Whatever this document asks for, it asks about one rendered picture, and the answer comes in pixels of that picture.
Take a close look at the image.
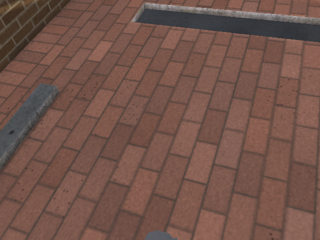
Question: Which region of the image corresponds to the robot left thigh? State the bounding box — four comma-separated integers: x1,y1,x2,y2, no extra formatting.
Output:
145,230,178,240

